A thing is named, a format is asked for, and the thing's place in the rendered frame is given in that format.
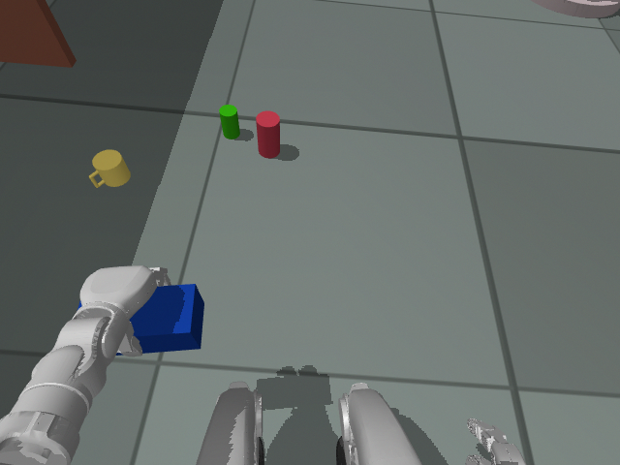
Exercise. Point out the left robot hand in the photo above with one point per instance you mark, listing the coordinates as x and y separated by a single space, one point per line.
128 288

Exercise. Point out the right robot hand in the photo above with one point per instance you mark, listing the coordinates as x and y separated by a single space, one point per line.
495 442

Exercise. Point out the left robot arm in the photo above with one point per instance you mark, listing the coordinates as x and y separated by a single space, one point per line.
43 426

